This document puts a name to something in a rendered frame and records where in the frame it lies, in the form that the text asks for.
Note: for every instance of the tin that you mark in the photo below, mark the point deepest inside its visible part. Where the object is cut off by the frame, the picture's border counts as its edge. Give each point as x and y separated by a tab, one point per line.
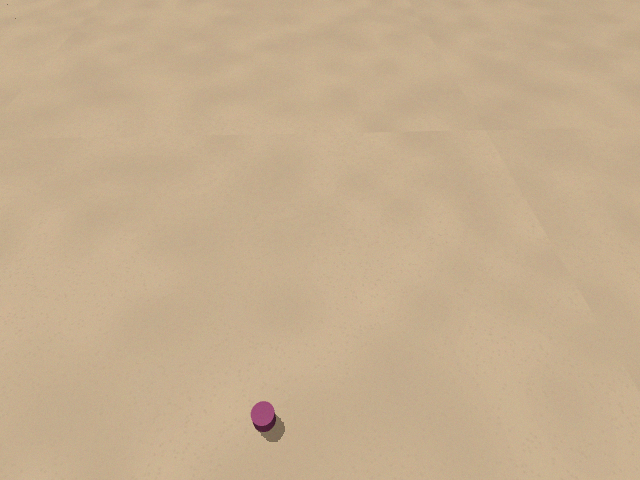
263	416

